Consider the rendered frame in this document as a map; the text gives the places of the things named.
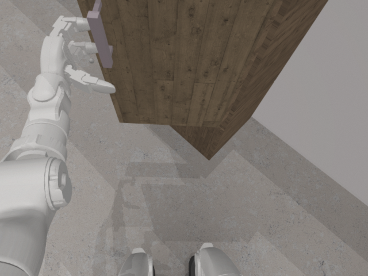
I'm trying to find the robot left forearm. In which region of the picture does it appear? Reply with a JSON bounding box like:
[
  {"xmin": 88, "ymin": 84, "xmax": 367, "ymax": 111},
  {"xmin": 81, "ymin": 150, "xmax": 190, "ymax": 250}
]
[{"xmin": 0, "ymin": 73, "xmax": 71, "ymax": 163}]

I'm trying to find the robot right thigh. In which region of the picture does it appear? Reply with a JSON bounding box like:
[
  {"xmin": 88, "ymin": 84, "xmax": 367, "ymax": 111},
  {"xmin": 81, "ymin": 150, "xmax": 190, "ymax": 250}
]
[{"xmin": 194, "ymin": 247, "xmax": 243, "ymax": 276}]

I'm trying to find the robot left hand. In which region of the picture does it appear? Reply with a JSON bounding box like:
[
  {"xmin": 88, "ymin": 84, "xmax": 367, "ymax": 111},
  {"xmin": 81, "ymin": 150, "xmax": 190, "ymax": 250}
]
[{"xmin": 40, "ymin": 16, "xmax": 116, "ymax": 94}]

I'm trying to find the robot left thigh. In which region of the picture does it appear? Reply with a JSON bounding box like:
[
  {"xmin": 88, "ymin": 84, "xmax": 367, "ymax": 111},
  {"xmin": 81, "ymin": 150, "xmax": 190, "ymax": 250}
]
[{"xmin": 118, "ymin": 252, "xmax": 154, "ymax": 276}]

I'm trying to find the robot left upper arm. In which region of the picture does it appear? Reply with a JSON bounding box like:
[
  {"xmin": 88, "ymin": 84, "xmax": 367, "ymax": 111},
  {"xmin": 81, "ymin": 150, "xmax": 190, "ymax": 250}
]
[{"xmin": 0, "ymin": 157, "xmax": 72, "ymax": 276}]

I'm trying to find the cupboard door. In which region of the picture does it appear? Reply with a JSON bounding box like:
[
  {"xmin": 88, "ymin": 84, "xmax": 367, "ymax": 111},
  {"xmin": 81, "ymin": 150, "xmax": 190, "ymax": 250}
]
[{"xmin": 77, "ymin": 0, "xmax": 277, "ymax": 128}]

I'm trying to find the robot thigh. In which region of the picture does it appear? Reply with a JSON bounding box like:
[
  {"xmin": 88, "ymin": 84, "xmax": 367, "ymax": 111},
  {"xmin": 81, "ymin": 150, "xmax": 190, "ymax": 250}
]
[
  {"xmin": 194, "ymin": 247, "xmax": 243, "ymax": 276},
  {"xmin": 118, "ymin": 252, "xmax": 154, "ymax": 276}
]

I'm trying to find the handle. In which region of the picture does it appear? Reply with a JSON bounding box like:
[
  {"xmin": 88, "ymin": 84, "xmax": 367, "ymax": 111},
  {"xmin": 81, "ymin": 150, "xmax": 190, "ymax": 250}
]
[{"xmin": 86, "ymin": 0, "xmax": 113, "ymax": 68}]

